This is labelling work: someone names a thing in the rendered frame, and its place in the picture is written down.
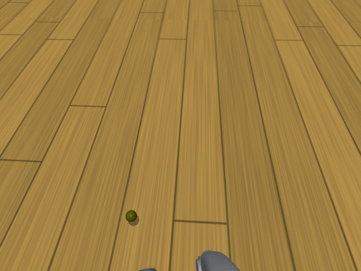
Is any ball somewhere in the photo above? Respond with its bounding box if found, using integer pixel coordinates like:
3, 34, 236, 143
126, 210, 137, 222

